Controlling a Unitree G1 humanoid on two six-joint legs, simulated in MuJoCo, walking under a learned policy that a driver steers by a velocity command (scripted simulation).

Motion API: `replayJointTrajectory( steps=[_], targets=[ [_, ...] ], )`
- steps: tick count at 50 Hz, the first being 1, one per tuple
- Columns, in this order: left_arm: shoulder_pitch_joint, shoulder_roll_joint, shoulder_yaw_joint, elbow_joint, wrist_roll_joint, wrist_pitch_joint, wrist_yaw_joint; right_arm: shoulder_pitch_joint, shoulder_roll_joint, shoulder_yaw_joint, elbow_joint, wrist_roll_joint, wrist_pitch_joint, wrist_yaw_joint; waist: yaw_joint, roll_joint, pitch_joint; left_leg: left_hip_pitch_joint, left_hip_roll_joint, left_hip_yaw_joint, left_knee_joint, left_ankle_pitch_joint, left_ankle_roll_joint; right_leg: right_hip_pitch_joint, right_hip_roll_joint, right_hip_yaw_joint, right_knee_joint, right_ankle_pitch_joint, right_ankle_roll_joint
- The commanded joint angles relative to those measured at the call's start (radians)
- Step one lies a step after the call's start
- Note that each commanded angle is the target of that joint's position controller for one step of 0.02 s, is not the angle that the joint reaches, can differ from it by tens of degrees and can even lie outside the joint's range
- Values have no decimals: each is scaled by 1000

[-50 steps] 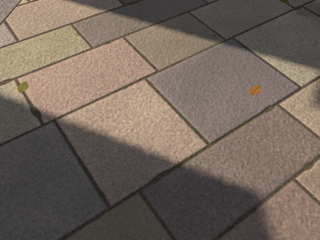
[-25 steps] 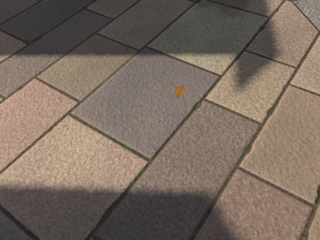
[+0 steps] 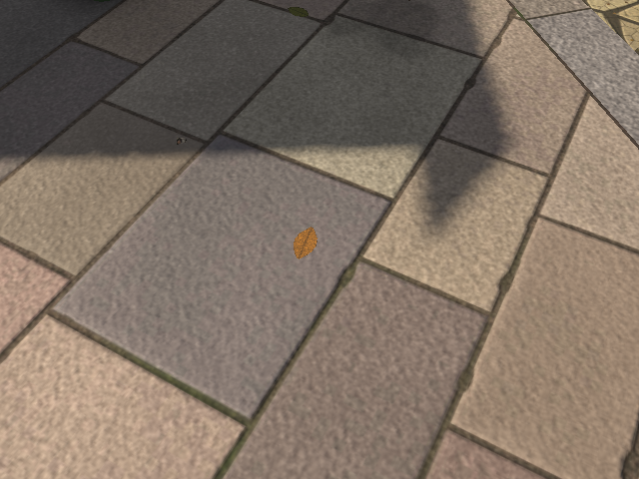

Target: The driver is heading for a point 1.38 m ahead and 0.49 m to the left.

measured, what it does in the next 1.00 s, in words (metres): walks ahead, turning left: right foot, then left foot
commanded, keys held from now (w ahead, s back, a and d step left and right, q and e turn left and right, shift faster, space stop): w+q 0.06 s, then q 0.80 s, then w+q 0.14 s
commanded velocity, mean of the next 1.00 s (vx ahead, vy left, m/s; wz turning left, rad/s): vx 0.16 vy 0.00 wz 0.43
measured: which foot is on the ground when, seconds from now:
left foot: down 0.00-0.32, up 0.34-0.72, down 0.74-1.00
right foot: up 0.00-0.30, down 0.32-0.74, up 0.76-1.00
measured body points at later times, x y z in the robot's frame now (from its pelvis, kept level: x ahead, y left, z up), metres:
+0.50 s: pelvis +0.21 -0.04 +0.00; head +0.26 -0.05 +0.45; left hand +0.34 +0.25 -0.08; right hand +0.37 -0.31 -0.12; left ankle +0.14 +0.08 -0.65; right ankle +0.32 -0.13 -0.73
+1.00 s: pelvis +0.23 +0.01 +0.02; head +0.24 +0.05 +0.47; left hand +0.23 +0.33 -0.09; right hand +0.49 -0.18 -0.06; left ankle +0.20 +0.08 -0.73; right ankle +0.34 -0.12 -0.67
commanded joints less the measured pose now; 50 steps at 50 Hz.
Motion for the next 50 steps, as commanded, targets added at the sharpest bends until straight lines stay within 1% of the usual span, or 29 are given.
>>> replayJointTrajectory(
  steps=[1, 3, 5, 8, 11, 14, 15, 16, 17, 18, 19, 20, 21, 23, 25, 28, 32, 35, 36, 37, 38, 39, 40, 41, 42, 43, 45, 47, 50],
  targets=[
    [-36, 116, 33, -98, 11, -28, -2, 60, -100, -22, -30, -13, -8, -9, -14, 92, -64, 224, 288, -411, -311, -27, 199, -260, -122, 22, -14, 85, 6],
    [-29, 78, 23, -97, 21, -21, -1, 65, -110, -23, -19, 5, -13, -11, 8, 100, -47, 164, 268, -348, -346, 48, 215, -249, -133, -4, -100, 86, 27],
    [-99, 60, 13, -127, 40, -25, 3, 69, -143, -32, -12, 9, -13, -19, 3, 85, -8, 121, 254, -272, -346, 317, 221, -249, -123, -32, -247, 149, 64],
    [-205, 35, 3, -147, 45, -43, -5, 106, -169, -43, 5, 16, 7, -33, -34, 80, -36, 103, 176, -160, -286, 505, 158, -136, -54, -66, -499, 387, 86],
    [-273, 59, 13, -164, 32, -46, -13, 170, -189, -51, 23, 31, 36, -46, -59, 103, -68, 172, 183, -204, -211, 424, 120, -90, -5, -41, -639, 488, 85],
    [-228, 111, 40, -156, 35, -47, -14, 146, -180, -54, 9, 33, 57, -59, -12, 129, -100, 212, 200, -288, -79, 324, 68, 1, -9, -5, -729, 475, 48],
    [-174, 127, 50, -141, 42, -51, -10, 129, -157, -49, -3, 31, 61, -60, 19, 119, -124, 187, 163, -284, 6, 290, 37, 98, -24, -16, -776, 536, 23],
    [-109, 178, 63, -141, 58, -54, -1, 140, -106, -33, -28, 15, 60, -58, 37, 37, -213, 112, 90, -255, 186, 116, -5, 272, -143, 56, -763, 768, -27],
    [-78, 217, 65, -159, 79, -38, 9, 277, -23, -8, -31, -7, 58, -55, -8, -206, -334, -126, -24, -169, 487, -495, -70, 542, -408, 294, -685, 1153, -162],
    [-68, 187, 60, -160, 62, -19, -1, 383, -82, -10, -20, 18, 63, -52, -18, -290, -460, -198, -5, -192, 686, -609, -90, 577, -496, 464, -718, 1024, -260],
    [-116, 139, 50, -172, 47, -6, -4, 334, -157, -35, -11, 34, 82, -57, -8, -172, -382, -250, 37, -190, 772, -522, -113, 501, -434, 406, -765, 795, -239],
    [-163, 102, 39, -173, 39, 4, -1, 248, -170, -44, -24, 33, 102, -65, -2, -102, -288, -287, 64, -157, 783, -454, -129, 413, -376, 300, -791, 648, -202],
    [-209, 87, 31, -169, 41, 11, -1, 213, -167, -49, -31, 30, 124, -73, -12, -78, -224, -278, 90, -150, 771, -406, -145, 310, -337, 228, -820, 576, -190],
    [-267, 107, 38, -155, 56, 17, 3, 208, -134, -48, -51, 25, 155, -79, -46, -118, -150, -174, 104, -113, 712, -331, -160, 123, -280, 106, -893, 492, -184],
    [-281, 106, 43, -146, 61, 15, 10, 200, -106, -44, -68, 20, 163, -80, -49, -127, -143, -129, 106, -88, 636, -296, -160, 89, -277, 41, -921, 478, -199],
    [-290, 123, 54, -131, 49, 18, 20, 136, -87, -34, -105, 11, 163, -67, -32, -106, -160, -79, 133, -79, 484, -237, -139, 102, -306, -8, -928, 470, -214],
    [-289, 160, 68, -110, 35, 32, 16, 94, -112, -38, -137, 13, 167, -42, -20, -110, -158, 7, 128, -36, 333, -204, -100, 112, -334, -48, -922, 413, -205],
    [-302, 172, 74, -90, 10, 42, 12, 127, -118, -48, -133, 11, 169, -29, -56, -96, -149, 118, 95, 10, 119, -111, -46, 105, -323, -95, -843, 342, -141],
    [-268, 149, 70, -71, 6, 47, 12, 155, -135, -58, -121, 6, 168, -32, -59, -63, -144, 190, 74, 0, 41, -61, -16, 61, -291, -135, -773, 261, -87],
    [-220, 103, 62, -53, 17, 53, 8, 182, -200, -77, -123, 4, 166, -43, -47, 109, -111, 272, 173, -178, -98, 113, 46, -65, -204, -229, -578, 108, 9],
    [-241, 73, 49, -107, 55, 54, 8, 149, -319, -97, -165, -2, 163, -59, -23, 388, -64, 307, 428, -564, -174, 280, 230, -344, -31, -266, -311, -236, 114],
    [-349, 117, 64, -124, 50, 51, 18, 161, -288, -88, -176, -37, 138, -51, -101, 269, -100, 227, 439, -588, -206, 236, 302, -350, -11, -82, -118, -264, 104],
    [-337, 125, 71, -120, 29, 53, 21, 118, -264, -78, -172, -40, 117, -49, -62, 220, -90, 207, 390, -496, -205, 185, 256, -354, -26, -44, -68, -171, 85],
    [-299, 127, 77, -96, 28, 56, 28, 57, -238, -74, -179, -17, 107, -52, -28, 171, -82, 205, 332, -429, -189, 144, 195, -354, -38, -33, -77, -80, 79],
    [-283, 137, 83, -80, 39, 58, 36, 19, -202, -63, -186, 2, 107, -56, -17, 161, -90, 216, 307, -399, -177, 162, 161, -353, -42, -29, -86, -27, 84],
    [-271, 135, 84, -75, 44, 57, 37, 5, -186, -53, -192, 5, 109, -62, -7, 168, -105, 200, 287, -374, -165, 238, 156, -314, -31, -34, -63, 12, 94],
    [-250, 119, 81, -74, 33, 44, 21, 56, -168, -49, -186, 10, 110, -70, -13, 156, -156, 246, 252, -379, -196, -8, 157, -302, -23, -40, -118, 95, 97],
    [-306, 109, 74, -89, 19, 30, 7, 100, -177, -52, -178, 15, 105, -73, -45, 174, -116, 279, 252, -443, -251, -276, 162, -331, -18, -33, -273, 134, 95],
    [-353, 100, 68, -101, 14, 1, -11, 121, -205, -62, -170, 14, 97, -78, -64, 192, -77, 274, 249, -478, -262, -307, 167, -274, -1, -21, -473, 136, 92]
  ],
)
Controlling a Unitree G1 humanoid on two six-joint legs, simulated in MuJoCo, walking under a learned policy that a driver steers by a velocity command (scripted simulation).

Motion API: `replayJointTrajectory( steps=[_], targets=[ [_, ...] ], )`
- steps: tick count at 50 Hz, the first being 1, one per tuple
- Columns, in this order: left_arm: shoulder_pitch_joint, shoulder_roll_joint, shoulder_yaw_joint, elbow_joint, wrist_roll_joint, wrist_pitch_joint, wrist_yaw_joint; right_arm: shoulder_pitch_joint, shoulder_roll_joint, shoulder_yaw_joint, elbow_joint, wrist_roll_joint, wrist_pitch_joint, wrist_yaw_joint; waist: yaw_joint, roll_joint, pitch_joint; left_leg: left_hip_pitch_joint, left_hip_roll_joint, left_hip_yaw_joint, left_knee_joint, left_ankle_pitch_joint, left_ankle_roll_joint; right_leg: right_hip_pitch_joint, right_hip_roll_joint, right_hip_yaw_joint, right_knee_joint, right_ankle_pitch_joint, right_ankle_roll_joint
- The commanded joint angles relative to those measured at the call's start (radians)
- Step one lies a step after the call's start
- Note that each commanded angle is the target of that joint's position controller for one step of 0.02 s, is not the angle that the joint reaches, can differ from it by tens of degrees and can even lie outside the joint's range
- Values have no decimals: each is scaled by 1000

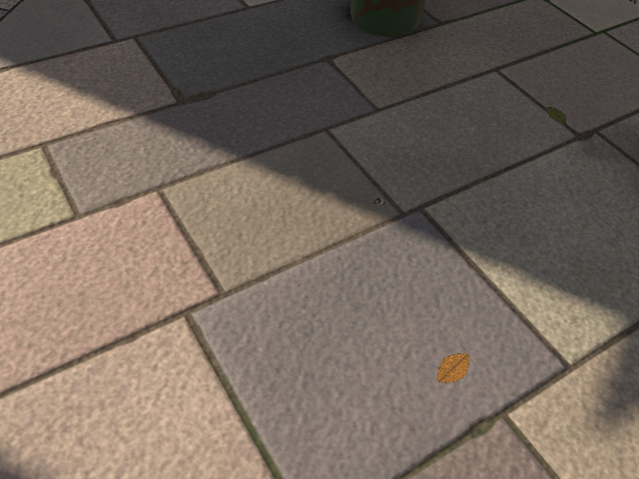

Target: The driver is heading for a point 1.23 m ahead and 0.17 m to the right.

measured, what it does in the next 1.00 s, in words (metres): walks ahead: right foot, then left foot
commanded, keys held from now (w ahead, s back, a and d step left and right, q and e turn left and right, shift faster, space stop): w+q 0.06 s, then w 0.56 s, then w+e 0.38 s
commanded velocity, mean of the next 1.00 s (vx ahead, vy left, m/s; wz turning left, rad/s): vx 0.44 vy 0.00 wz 0.06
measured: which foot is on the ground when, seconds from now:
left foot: down 0.00-0.20, up 0.22-0.60, down 0.62-1.00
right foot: up 0.00-0.18, down 0.20-0.62, up 0.64-1.00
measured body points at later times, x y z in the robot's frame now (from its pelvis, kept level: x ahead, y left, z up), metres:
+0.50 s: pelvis +0.16 -0.01 +0.00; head +0.20 -0.02 +0.44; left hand +0.11 +0.26 -0.13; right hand +0.40 -0.22 -0.09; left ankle +0.29 +0.16 -0.70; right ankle +0.08 -0.15 -0.75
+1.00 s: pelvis +0.43 +0.08 -0.01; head +0.45 +0.08 +0.44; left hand +0.60 +0.34 -0.10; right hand +0.47 -0.20 -0.12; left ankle +0.35 +0.16 -0.75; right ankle +0.61 -0.08 -0.69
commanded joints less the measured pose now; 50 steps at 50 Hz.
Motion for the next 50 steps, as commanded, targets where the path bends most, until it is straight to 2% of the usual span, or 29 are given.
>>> replayJointTrajectory(
  steps=[1, 3, 6, 8, 9, 10, 11, 12, 13, 14, 17, 22, 26, 28, 29, 30, 31, 32, 33, 34, 35, 36, 37, 38, 40, 42, 44, 47, 50],
  targets=[
    [-125, 64, 8, -97, -6, -50, -19, 17, -197, -59, -54, 3, -20, -8, -36, 181, -36, 153, 222, -326, -194, -248, 169, -83, 3, 27, -185, 7, -4],
    [-121, 63, 6, -95, -12, -67, -30, 23, -204, -61, -52, 7, -23, -2, -38, 180, -27, 108, 210, -348, -185, -267, 175, -9, 15, 22, -256, -23, -14],
    [-76, 68, 5, -78, -20, -88, -42, 29, -181, -50, -43, 6, -24, 10, -24, 177, -29, 55, 207, -375, -167, -279, 167, 121, 13, 1, -340, 14, -39],
    [-12, 55, 3, -54, -16, -100, -43, 17, -150, -36, -38, 5, -23, 13, 21, 151, -28, -15, 168, -360, -120, -301, 134, 275, 11, -26, -458, 104, -68],
    [35, 64, 6, -40, -10, -104, -39, 14, -119, -25, -39, 0, -26, 15, 45, 133, -42, -68, 134, -338, -65, -310, 105, 375, -16, -9, -476, 97, -84],
    [137, 98, 13, -21, 2, -107, -31, -5, -61, -6, -48, -6, -32, 16, 86, 58, -75, -178, 77, -263, 106, -333, 57, 513, -135, 116, -504, 14, -125],
    [208, 194, 31, 3, 21, -102, -28, 9, -15, 6, -84, 5, -47, 17, 65, -163, -74, -383, -47, -73, 351, -335, -1, 612, -294, 426, -611, -259, -236],
    [243, 195, 38, 18, 16, -102, -36, -43, -107, -15, -100, 20, -59, 9, 100, -192, 18, -557, -17, -51, 536, -401, -24, 584, -407, 638, -679, -418, -332],
    [224, 141, 21, 16, 1, -104, -33, -45, -148, -29, -87, 25, -67, 10, 88, -132, 74, -617, 22, -79, 628, -330, -23, 568, -387, 594, -676, -423, -332],
    [205, 111, 10, 9, -3, -104, -29, -33, -139, -29, -68, 18, -72, 16, 73, -119, 74, -631, 38, -64, 661, -251, -25, 575, -337, 513, -675, -361, -304],
    [176, 79, -9, 5, 4, -95, -18, -81, -95, -20, -71, -2, -90, 37, 60, -97, 68, -594, 102, 3, 607, -77, -45, 515, -258, 321, -707, -87, -263],
    [216, 111, -8, 30, -10, -83, -11, -208, -11, 14, -108, -2, -103, 53, 100, -88, 61, -415, 95, 105, 306, 115, -86, 409, -186, 107, -726, 225, -249],
    [275, 142, -5, 61, -24, -72, -14, -267, -35, 8, -125, 14, -107, 69, 108, -96, 70, -294, 70, 114, 152, 183, -63, 421, -235, 95, -717, 284, -237],
    [277, 151, -2, 70, -28, -64, -12, -253, -63, -3, -125, 15, -107, 74, 76, -101, 64, -248, 60, 111, 109, 152, -29, 475, -263, 91, -680, 394, -218],
    [271, 161, 1, 71, -28, -59, -11, -208, -85, -14, -115, 12, -106, 72, 40, -103, 32, -169, 40, 125, 91, 134, -7, 493, -259, 71, -617, 552, -204],
    [265, 162, 0, 72, -28, -55, -9, -104, -114, -33, -85, 8, -103, 65, -25, -88, -39, -11, 15, 148, 67, 137, 22, 480, -229, 27, -482, 716, -183],
    [269, 141, -10, 66, -18, -55, -6, 45, -152, -54, -45, 7, -96, 55, -99, -70, -136, 217, 31, 137, 78, 135, 51, 387, -185, -10, -288, 727, -154],
    [300, 56, -39, 31, 7, -60, -7, 200, -229, -71, -26, -18, -88, 41, -134, 97, -296, 560, 276, -164, 89, 45, 133, 104, -105, -42, 71, 382, -107],
    [390, -16, -64, 28, -7, -77, -9, 223, -253, -68, -15, -19, -88, 49, -83, 338, -429, 680, 453, -607, -81, -187, 241, -116, 34, 44, 330, -288, -79],
    [305, 102, -32, 29, -36, -85, -14, 182, -156, -44, -15, -13, -92, 50, -108, 220, -298, 585, 417, -562, -131, -282, 197, -219, -21, 108, 425, -262, -88],
    [223, 125, -24, 2, -49, -89, -18, 118, -131, -33, -11, -6, -95, 48, -90, 173, -153, 447, 388, -399, -149, -213, 165, -254, -65, 76, 412, -166, -98],
    [187, 108, -26, -1, -36, -89, -14, 58, -114, -27, -8, -12, -98, 50, -56, 105, -93, 327, 346, -297, -173, -107, 147, -219, -103, 59, 368, -83, -96],
    [183, 96, -22, 4, -23, -81, -13, 15, -86, -21, -6, -20, -104, 53, -25, 100, -43, 237, 305, -208, -209, -17, 134, -183, -128, 61, 325, -25, -92],
    [215, 78, -22, 12, -26, -68, -15, -9, -80, -21, 0, -27, -114, 53, 5, 140, -41, 176, 295, -153, -242, 30, 137, -124, -147, 67, 314, 16, -84],
    [232, 42, -26, 24, -28, -43, -14, -29, -62, -23, 21, -22, -135, 54, 28, 118, -16, 116, 281, -61, -289, 115, 144, -102, -149, 67, 294, 49, -69],
    [189, 33, -25, 7, -24, -30, -9, -33, -74, -29, 44, -25, -145, 51, 32, 90, 25, 101, 278, 15, -315, 185, 140, -157, -144, 84, 243, 117, -56],
    [140, 28, -25, -12, -19, -33, -12, -18, -84, -33, 66, -28, -146, 44, 22, 72, 44, 123, 270, 80, -325, 241, 135, -199, -134, 97, 142, 221, -50],
    [51, 15, -34, -40, -15, -44, -33, -16, -105, -37, 82, -24, -141, 34, -5, 57, 64, 134, 244, 183, -340, 278, 107, -162, -116, 36, -57, 377, -57],
    [-62, -5, -47, -89, -14, -48, -52, 46, -132, -44, 116, -14, -128, 26, -53, 30, 98, 217, 272, 227, -333, 312, 99, -181, -108, -15, -178, 405, -77]
  ],
)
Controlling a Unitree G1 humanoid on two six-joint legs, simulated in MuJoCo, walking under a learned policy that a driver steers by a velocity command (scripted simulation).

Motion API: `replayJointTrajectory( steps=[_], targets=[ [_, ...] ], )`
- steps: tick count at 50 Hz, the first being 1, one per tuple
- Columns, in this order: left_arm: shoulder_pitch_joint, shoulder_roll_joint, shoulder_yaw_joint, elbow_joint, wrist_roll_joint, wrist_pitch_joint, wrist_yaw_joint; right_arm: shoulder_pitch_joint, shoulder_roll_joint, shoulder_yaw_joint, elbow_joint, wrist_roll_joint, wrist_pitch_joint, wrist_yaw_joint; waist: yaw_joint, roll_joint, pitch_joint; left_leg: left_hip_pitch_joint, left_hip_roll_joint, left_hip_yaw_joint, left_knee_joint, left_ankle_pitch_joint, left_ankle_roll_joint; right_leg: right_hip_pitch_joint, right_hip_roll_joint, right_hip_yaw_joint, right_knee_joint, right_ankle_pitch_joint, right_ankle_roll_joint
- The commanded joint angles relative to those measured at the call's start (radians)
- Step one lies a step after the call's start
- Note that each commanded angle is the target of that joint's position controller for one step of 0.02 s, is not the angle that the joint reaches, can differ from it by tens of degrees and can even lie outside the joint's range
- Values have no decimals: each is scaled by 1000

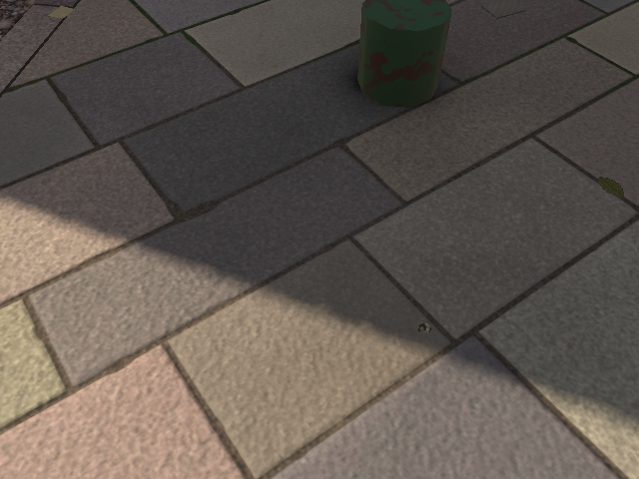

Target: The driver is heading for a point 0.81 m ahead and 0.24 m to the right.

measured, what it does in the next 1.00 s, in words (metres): walks ahead, turning right: right foot, then left foot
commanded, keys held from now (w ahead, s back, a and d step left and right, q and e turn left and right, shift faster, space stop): w+e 1.00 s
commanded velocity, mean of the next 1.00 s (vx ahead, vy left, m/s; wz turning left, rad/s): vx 0.50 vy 0.00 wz -0.57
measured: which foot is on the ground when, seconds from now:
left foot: down 0.00-0.18, up 0.20-0.62, down 0.64-1.00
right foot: up 0.00-0.16, down 0.18-0.64, up 0.66-1.00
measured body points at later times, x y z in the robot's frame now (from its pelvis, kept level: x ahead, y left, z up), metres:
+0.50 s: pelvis +0.29 -0.05 +0.00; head +0.33 -0.07 +0.45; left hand +0.44 +0.21 -0.10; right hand +0.43 -0.35 -0.08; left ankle +0.51 +0.09 -0.69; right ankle +0.24 -0.11 -0.74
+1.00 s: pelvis +0.56 -0.09 +0.00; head +0.58 -0.11 +0.45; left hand +0.87 -0.01 -0.08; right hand +0.41 -0.35 -0.12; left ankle +0.55 +0.04 -0.74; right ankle +0.60 -0.31 -0.68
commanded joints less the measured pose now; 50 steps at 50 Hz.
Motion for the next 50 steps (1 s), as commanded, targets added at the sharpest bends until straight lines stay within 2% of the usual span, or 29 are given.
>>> replayJointTrajectory(
  steps=[1, 3, 5, 7, 8, 9, 10, 11, 12, 13, 14, 15, 18, 20, 23, 25, 28, 30, 31, 32, 33, 34, 35, 36, 37, 39, 41, 44, 50],
  targets=[
    [-122, 23, -6, -108, 0, -15, -22, -16, -163, -40, -45, 11, -1, -11, -14, 51, 86, -37, 310, -50, -80, 375, 109, -5, 0, -43, -104, 36, -21],
    [-164, 28, -6, -143, -1, -15, -37, 8, -175, -44, -29, 20, 19, -13, -20, 57, 87, 54, 332, -32, -28, 472, 102, -34, 15, -76, -142, -36, -42],
    [-156, 48, 4, -167, -2, -13, -47, 1, -198, -49, -30, 22, 39, -21, 8, 91, 44, 104, 336, -3, 75, 764, 82, 34, 65, -132, -157, -135, -74],
    [-39, 99, 32, -159, -4, -4, -45, -11, -226, -55, -38, 24, 57, -33, 86, 137, -54, 115, 328, 17, 288, 1072, 62, 210, 141, -183, -141, -240, -120],
    [108, 148, 61, -128, -6, -2, -35, -30, -229, -53, -44, 28, 63, -38, 171, 129, -131, 32, 301, 35, 485, 1058, 37, 427, 176, -178, -198, -207, -157],
    [271, 220, 92, -96, -5, 11, -14, -29, -204, -40, -61, 18, 55, -44, 246, 53, -224, -205, 261, 32, 775, 767, -3, 743, 88, -7, -234, -191, -213],
    [231, 314, 108, -120, -16, 10, -3, 52, -58, 8, -116, -8, 24, -24, 129, -235, -321, -693, 19, -36, 1202, -233, -87, 1111, -197, 591, -319, -303, -437],
    [256, 233, 81, -136, -3, -1, -5, -13, -139, -3, -124, 19, -22, -3, 191, -92, -440, -806, 21, -298, 1285, -312, -64, 1161, -247, 785, -445, -402, -455],
    [234, 179, 66, -129, 8, -11, -5, -122, -174, -11, -161, 58, -42, 8, 203, -36, -300, -855, 75, -307, 1243, -236, -40, 1060, -208, 617, -462, -360, -390],
    [173, 160, 59, -128, 6, -20, -7, -140, -154, -4, -173, 49, -50, 4, 143, 60, -171, -834, 119, -296, 1121, -164, -33, 887, -162, 492, -470, -248, -350],
    [112, 122, 49, -137, 3, -25, -5, -144, -159, -9, -162, 19, -46, -4, 105, 78, -125, -778, 155, -290, 1018, -131, -40, 770, -123, 404, -478, -145, -323],
    [76, 114, 43, -153, 14, -25, 0, -126, -162, -14, -158, 7, -36, -4, 73, 49, -87, -710, 168, -288, 982, -106, -51, 665, -97, 358, -500, -60, -320],
    [64, 135, 49, -148, 11, -29, 13, -105, -132, -8, -155, -7, -6, -5, 41, 35, -56, -642, 170, -255, 851, -64, -102, 509, -65, 278, -539, 60, -322],
    [84, 162, 57, -135, 8, -25, 25, -176, -100, 7, -177, -10, 2, -7, 61, 25, -30, -627, 154, -235, 705, 49, -128, 441, -23, 215, -543, 56, -298],
    [125, 172, 60, -117, 0, -13, 36, -297, -77, 19, -199, -3, -4, 1, 116, -15, -24, -534, 98, -221, 462, 283, -134, 391, 35, 171, -518, -67, -235],
    [167, 176, 62, -100, -3, -6, 38, -347, -91, 15, -212, 11, -10, 9, 139, -29, -29, -497, 72, -231, 388, 332, -131, 412, 19, 214, -496, -137, -219],
    [189, 162, 60, -90, -8, 0, 41, -351, -134, -4, -218, 19, -21, 17, 126, -56, -37, -478, 69, -273, 314, 261, -100, 505, -21, 316, -409, -213, -195],
    [168, 153, 59, -94, -4, 5, 41, -279, -154, -20, -201, 22, -30, 17, 76, -84, -45, -389, 68, -263, 281, 190, -61, 520, -26, 356, -337, -204, -171],
    [166, 122, 49, -98, 0, 4, 39, -194, -175, -34, -182, 16, -35, 11, 32, -78, -88, -256, 81, -257, 256, 181, -31, 496, 15, 332, -246, -174, -141],
    [174, 57, 25, -113, 12, 1, 35, -58, -224, -49, -172, -2, -39, 2, -26, 13, -212, -27, 231, -396, 262, 113, 33, 403, 75, 257, 12, -266, -103],
    [309, -8, 4, -143, -11, -9, 34, 34, -312, -69, -144, -19, -26, 3, 24, 319, -339, 289, 466, -853, 172, -94, 200, 67, 218, 114, 354, -654, -31],
    [316, 92, 17, -129, -30, -11, 39, 39, -244, -60, -137, 7, -19, 11, 8, 311, -310, 282, 504, -1031, 104, -373, 220, -90, 138, 120, 513, -647, -14],
    [212, 160, 36, -131, -25, -4, 40, -9, -169, -40, -152, 11, -14, 6, -22, 204, -181, 175, 452, -871, 86, -376, 171, -123, 99, 114, 557, -551, -7],
    [146, 163, 40, -143, -9, 2, 42, -59, -143, -29, -155, 4, -6, 4, -13, 140, -107, 61, 405, -716, 85, -232, 136, -98, 67, 80, 544, -479, -1],
    [110, 151, 42, -155, 2, 3, 40, -89, -120, -21, -148, -2, -2, 2, 2, 127, -53, -31, 363, -609, 68, -102, 126, -73, 42, 78, 499, -429, 1],
    [115, 112, 41, -162, -8, 11, 29, -108, -99, -14, -134, -5, -6, -3, 33, 167, -22, -124, 313, -463, 21, 30, 111, -2, 5, 62, 436, -380, -1],
    [103, 73, 32, -171, -9, 22, 24, -101, -109, -20, -114, 5, -13, -3, 38, 159, -10, -146, 314, -382, -14, 111, 129, -5, -6, 42, 383, -363, 6],
    [52, 54, 23, -193, 0, 25, 20, -90, -149, -34, -86, 4, -14, -4, 34, 124, 0, -119, 334, -294, -41, 222, 149, -45, -18, 36, 264, -270, 21],
    [-110, 29, 9, -228, -3, 8, -17, -56, -192, -41, -40, 16, 5, -10, -20, 101, 40, -72, 312, -104, -42, 307, 104, 29, 5, -54, -41, -49, -5]
  ],
)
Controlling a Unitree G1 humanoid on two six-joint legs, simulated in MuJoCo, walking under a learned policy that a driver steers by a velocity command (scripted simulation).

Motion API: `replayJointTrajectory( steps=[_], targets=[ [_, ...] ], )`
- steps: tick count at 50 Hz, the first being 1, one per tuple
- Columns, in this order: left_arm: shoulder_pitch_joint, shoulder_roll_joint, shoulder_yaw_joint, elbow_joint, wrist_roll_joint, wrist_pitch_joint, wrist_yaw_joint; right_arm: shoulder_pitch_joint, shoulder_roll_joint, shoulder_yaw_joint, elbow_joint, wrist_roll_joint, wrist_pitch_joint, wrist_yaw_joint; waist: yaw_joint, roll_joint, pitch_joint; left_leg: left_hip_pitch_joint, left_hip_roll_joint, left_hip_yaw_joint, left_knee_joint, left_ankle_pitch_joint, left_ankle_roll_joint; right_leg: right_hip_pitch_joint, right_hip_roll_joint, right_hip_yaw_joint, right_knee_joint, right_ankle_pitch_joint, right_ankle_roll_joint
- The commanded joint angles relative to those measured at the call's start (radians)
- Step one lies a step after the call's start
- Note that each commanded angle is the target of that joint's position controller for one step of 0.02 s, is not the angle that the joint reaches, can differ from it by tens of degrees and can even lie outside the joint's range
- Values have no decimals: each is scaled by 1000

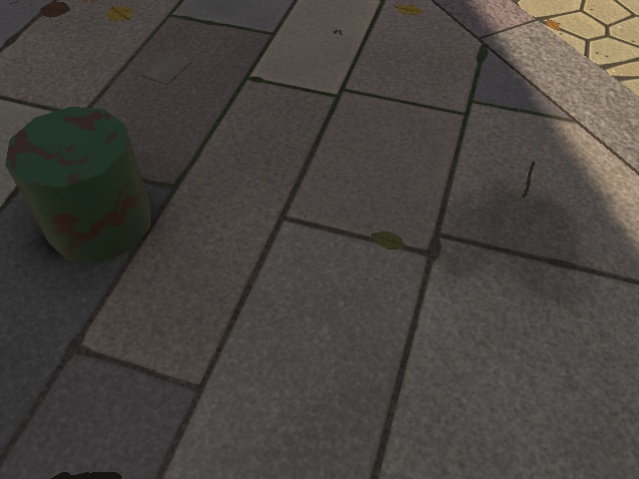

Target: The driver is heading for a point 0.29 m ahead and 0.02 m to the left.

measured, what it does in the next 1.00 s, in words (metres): walks ahead: right foot, then left foot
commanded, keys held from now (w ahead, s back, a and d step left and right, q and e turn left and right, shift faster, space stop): w+e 0.08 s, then no key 0.92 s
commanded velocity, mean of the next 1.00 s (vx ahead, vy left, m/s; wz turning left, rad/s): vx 0.16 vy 0.00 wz -0.19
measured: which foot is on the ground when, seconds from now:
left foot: down 0.00-0.16, up 0.18-0.56, down 0.58-1.00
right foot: up 0.00-0.14, down 0.16-1.00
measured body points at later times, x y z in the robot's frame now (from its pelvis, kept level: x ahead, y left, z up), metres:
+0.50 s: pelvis +0.21 -0.05 +0.00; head +0.24 -0.07 +0.45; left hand +0.38 +0.20 -0.10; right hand +0.32 -0.34 -0.12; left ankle +0.32 +0.10 -0.71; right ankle +0.22 -0.13 -0.74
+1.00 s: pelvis +0.28 -0.03 -0.01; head +0.29 -0.03 +0.44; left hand +0.40 +0.23 -0.14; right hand +0.36 -0.30 -0.13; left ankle +0.31 +0.09 -0.74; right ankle +0.22 -0.13 -0.74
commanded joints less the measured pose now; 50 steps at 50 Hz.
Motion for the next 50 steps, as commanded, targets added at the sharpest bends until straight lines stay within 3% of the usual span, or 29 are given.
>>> replayJointTrajectory(
  steps=[1, 3, 5, 6, 7, 8, 9, 10, 11, 12, 13, 14, 15, 17, 20, 25, 27, 28, 29, 30, 31, 32, 33, 36, 41, 50],
  targets=[
    [-113, 22, -3, -98, -3, -18, -21, -39, -177, -40, -51, 12, -6, -5, 2, 97, 34, -1, 266, -71, -96, 337, 142, 21, 7, -45, -115, 60, -21],
    [-139, 35, 2, -116, -4, -17, -31, -26, -196, -46, -39, 23, 6, -5, 10, 102, 42, 54, 285, -43, -60, 441, 128, 38, 24, -71, -161, 1, -49],
    [-99, 67, 20, -119, 9, -13, -33, -30, -225, -54, -36, 33, 19, -10, 55, 128, 1, 85, 282, -7, 77, 812, 109, 152, 89, -121, -190, -102, -89],
    [1, 100, 40, -98, 16, -13, -31, -35, -233, -55, -36, 37, 27, -15, 118, 130, -59, 73, 266, 9, 229, 969, 93, 290, 135, -141, -227, -103, -115],
    [158, 145, 66, -57, 18, -12, -19, -43, -216, -46, -40, 40, 28, -18, 206, 102, -140, -27, 226, 33, 434, 942, 56, 533, 163, -130, -312, 40, -150],
    [265, 219, 83, -33, 22, -2, 6, -15, -143, -18, -66, -3, 20, -15, 222, -56, -249, -306, 162, 27, 750, 387, 4, 858, -14, 101, -269, 350, -209],
    [184, 293, 76, -80, 36, -10, 12, 76, -66, 20, -106, -17, 0, -1, 116, -270, -439, -624, -24, -88, 1129, -395, -55, 1105, -327, 647, -346, 514, -450],
    [199, 195, 53, -84, 33, -12, 5, 21, -185, -7, -69, 11, -11, 10, 196, -73, -521, -616, 33, -262, 1175, -353, -52, 1051, -310, 571, -373, 544, -430],
    [161, 154, 36, -64, 31, -18, 1, -58, -180, -6, -94, 39, -10, 13, 182, -57, -373, -663, 76, -241, 1139, -309, -42, 947, -259, 393, -360, 604, -383],
    [122, 126, 29, -45, 16, -25, -2, -83, -152, 1, -92, 27, -6, 3, 145, 24, -246, -669, 111, -222, 1038, -252, -43, 799, -193, 290, -383, 565, -324],
    [78, 103, 22, -41, 12, -28, 2, -93, -151, -2, -84, 11, 4, -7, 118, 25, -197, -634, 134, -221, 964, -209, -48, 692, -162, 244, -413, 518, -293],
    [42, 106, 20, -44, 22, -28, 3, -74, -152, -4, -76, 11, 20, -10, 85, 8, -166, -549, 135, -217, 939, -177, -53, 575, -139, 204, -456, 517, -284],
    [22, 111, 21, -39, 33, -32, 4, -44, -138, -3, -63, 7, 34, -14, 63, 3, -164, -489, 125, -210, 915, -144, -63, 506, -134, 174, -480, 555, -287],
    [-4, 110, 21, -17, 37, -43, 7, -16, -103, 4, -53, -2, 52, -23, 38, -10, -167, -434, 116, -202, 811, -90, -84, 442, -116, 113, -503, 595, -294],
    [-20, 100, 16, 19, 37, -39, 19, -71, -72, 14, -60, -10, 59, -28, 50, -36, -168, -391, 110, -202, 617, 35, -88, 431, -77, 47, -505, 535, -261],
    [8, 90, 5, 86, 43, -19, 21, -171, -87, 11, -75, -2, 69, -21, 92, -50, -134, -327, 92, -212, 412, 102, -73, 450, -92, 90, -504, 279, -240],
    [-5, 75, -5, 105, 33, -14, 18, -165, -85, 7, -72, -10, 66, -17, 71, -47, -121, -258, 75, -200, 289, 123, -46, 442, -82, 108, -458, 166, -212],
    [6, 55, -13, 118, 26, -13, 18, -157, -86, 8, -69, -20, 62, -15, 58, -28, -115, -191, 75, -202, 177, 234, -28, 428, -50, 105, -430, 76, -170],
    [49, 30, -22, 129, 39, -17, 19, -162, -124, 2, -76, -28, 58, -19, 79, 27, -123, -119, 139, -271, 148, 445, -7, 408, 1, 90, -388, -33, -114],
    [148, 36, -18, 150, 54, -22, 18, -190, -182, -7, -88, -26, 61, -26, 150, 141, -134, -65, 209, -320, 190, 554, 46, 360, 75, 49, -356, -195, -73],
    [163, 13, -26, 162, 50, -17, 26, -222, -130, 1, -76, -18, 67, -23, 160, 208, -150, -134, 204, -323, 182, 381, 88, 413, 97, 11, -380, -251, -43],
    [97, 47, -22, 160, 48, -6, 32, -241, -82, 10, -81, -11, 70, -13, 122, 169, -109, -194, 157, -304, 164, 244, 68, 441, 95, 8, -384, -219, -33],
    [60, 61, -16, 159, 40, 6, 38, -241, -69, 15, -75, -14, 68, -8, 106, 139, -95, -207, 132, -280, 165, 212, 43, 442, 89, 11, -377, -186, -38],
    [57, 63, -14, 171, 39, 29, 45, -218, -80, 15, -45, -11, 52, -1, 97, 120, -94, -186, 106, -251, 188, 274, 22, 461, 71, 32, -383, -97, -48],
    [60, 57, -10, 221, 30, 26, 50, -222, -77, 16, -5, -6, 52, -10, 89, 75, -110, -142, 95, -237, 214, 379, 30, 493, 65, 31, -376, 10, -39],
    [60, 55, -7, 313, 28, 32, 61, -251, -72, 15, 69, -4, 67, -16, 92, 41, -79, -138, 72, -221, 196, 332, 33, 518, 62, 23, -400, 9, -29]
  ],
)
